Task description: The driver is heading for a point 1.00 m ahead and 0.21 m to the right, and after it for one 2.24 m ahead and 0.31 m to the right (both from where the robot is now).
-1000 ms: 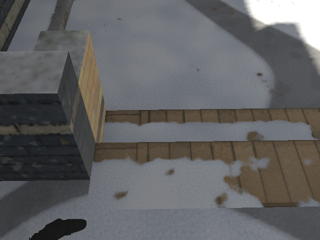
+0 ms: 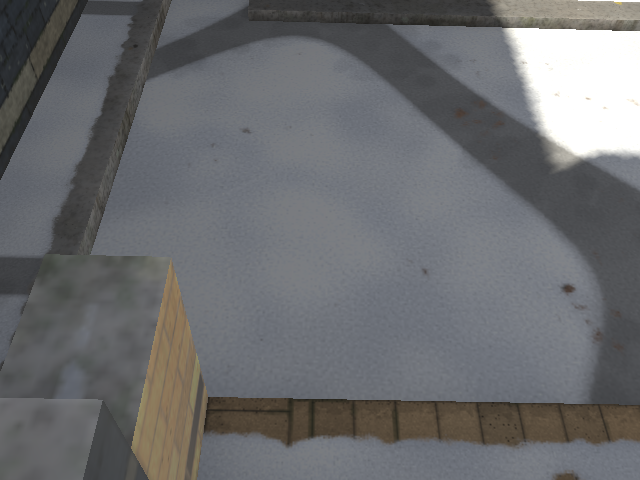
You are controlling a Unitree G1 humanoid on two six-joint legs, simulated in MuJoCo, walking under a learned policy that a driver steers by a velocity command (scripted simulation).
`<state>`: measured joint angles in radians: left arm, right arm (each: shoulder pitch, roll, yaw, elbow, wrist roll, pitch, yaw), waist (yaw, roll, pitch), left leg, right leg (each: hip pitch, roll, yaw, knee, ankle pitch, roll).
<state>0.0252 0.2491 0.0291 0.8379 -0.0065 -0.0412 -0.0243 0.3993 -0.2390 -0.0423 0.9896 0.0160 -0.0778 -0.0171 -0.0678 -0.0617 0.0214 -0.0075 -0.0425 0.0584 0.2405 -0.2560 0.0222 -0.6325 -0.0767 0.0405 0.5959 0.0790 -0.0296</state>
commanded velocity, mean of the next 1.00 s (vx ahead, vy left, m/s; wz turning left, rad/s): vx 0.47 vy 0.00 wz -0.01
